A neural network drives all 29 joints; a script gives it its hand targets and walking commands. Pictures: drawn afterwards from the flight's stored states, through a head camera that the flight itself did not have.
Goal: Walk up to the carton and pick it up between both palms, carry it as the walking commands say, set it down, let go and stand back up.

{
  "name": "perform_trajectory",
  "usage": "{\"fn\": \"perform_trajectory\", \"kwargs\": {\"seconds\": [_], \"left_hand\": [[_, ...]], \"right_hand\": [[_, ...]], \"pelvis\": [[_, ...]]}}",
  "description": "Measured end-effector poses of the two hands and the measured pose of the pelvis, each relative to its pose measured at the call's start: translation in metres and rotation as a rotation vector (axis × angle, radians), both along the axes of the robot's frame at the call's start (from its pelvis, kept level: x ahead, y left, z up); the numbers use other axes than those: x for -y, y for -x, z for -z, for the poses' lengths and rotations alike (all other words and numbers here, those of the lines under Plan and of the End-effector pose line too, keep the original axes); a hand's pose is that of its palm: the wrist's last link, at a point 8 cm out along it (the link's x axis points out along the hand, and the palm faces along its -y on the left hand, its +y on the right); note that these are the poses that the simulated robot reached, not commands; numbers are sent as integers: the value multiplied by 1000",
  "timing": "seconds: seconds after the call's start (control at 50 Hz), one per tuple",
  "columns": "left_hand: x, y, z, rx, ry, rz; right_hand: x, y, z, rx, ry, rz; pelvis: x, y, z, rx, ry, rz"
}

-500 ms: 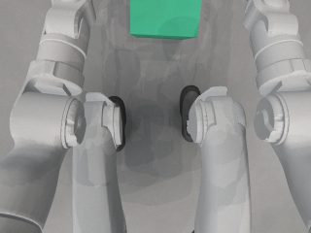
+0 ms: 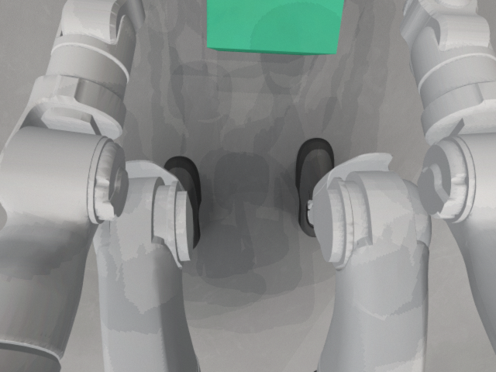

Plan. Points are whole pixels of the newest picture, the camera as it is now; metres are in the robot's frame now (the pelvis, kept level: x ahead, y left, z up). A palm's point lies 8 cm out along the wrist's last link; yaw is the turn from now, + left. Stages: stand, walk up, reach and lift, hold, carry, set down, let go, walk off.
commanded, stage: reach and lift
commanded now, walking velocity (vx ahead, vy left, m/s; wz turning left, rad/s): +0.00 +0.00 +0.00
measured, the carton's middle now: out of the picture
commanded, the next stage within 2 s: none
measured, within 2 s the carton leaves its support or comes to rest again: leaves its support in 1.62 s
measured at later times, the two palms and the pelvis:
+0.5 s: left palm out of the picture +0.55 +0.08 -0.20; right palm out of the picture +0.53 -0.18 -0.21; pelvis +0.00 +0.00 +0.00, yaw +0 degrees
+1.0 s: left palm out of the picture +0.55 +0.08 -0.20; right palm out of the picture +0.53 -0.18 -0.20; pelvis +0.00 +0.00 +0.00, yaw +0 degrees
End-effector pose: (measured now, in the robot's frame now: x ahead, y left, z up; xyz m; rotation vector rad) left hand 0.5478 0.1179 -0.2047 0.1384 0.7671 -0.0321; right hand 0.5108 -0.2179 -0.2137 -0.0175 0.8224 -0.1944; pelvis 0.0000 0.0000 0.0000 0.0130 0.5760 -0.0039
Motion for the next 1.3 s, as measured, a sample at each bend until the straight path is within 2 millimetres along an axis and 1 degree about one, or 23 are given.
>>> {"fn": "perform_trajectory", "kwargs": {"seconds": [0.1,0.2,0.3,0.44,0.48,0.88,1.3], "left_hand": [[0,0,0,1,3,2],[6,-1,-1,3,16,14],[20,-4,-3,6,63,14],[43,-6,-6,1,145,-12],[42,-5,-6,-1,144,-22],[42,-6,-5,-25,175,-38],[42,-7,-6,-25,155,-21]], "right_hand": [[-1,-1,0,0,1,-9],[-3,-1,0,1,-4,-22],[-11,-6,-3,11,-17,-45],[-32,-16,-7,23,-25,-120],[-37,-19,-8,24,-23,-142],[-36,-22,-11,-28,-26,-152],[-36,-22,-11,-46,-53,-127]], "pelvis": [[0,0,0,0,1,0],[0,0,0,0,1,0],[0,0,0,-1,1,0],[0,-1,0,-4,1,0],[0,-2,-1,-5,1,0],[-1,-3,3,3,1,-1],[-1,-4,4,5,0,-3]]}}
